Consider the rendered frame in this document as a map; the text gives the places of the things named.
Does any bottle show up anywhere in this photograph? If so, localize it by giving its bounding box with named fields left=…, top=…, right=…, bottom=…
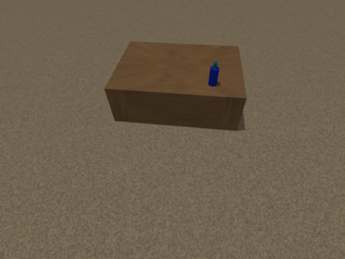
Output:
left=208, top=62, right=219, bottom=86

